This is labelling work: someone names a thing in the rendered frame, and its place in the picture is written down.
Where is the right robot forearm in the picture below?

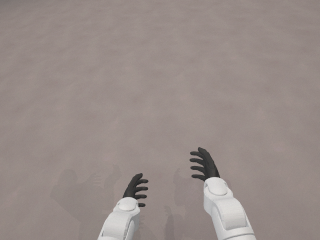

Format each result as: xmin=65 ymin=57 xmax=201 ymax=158
xmin=203 ymin=177 xmax=256 ymax=240

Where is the left robot forearm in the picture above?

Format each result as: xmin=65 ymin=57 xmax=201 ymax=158
xmin=97 ymin=197 xmax=140 ymax=240

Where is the right robot hand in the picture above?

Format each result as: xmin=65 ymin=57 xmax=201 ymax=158
xmin=189 ymin=147 xmax=220 ymax=182

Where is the left robot hand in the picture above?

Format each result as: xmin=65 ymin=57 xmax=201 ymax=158
xmin=122 ymin=173 xmax=149 ymax=207

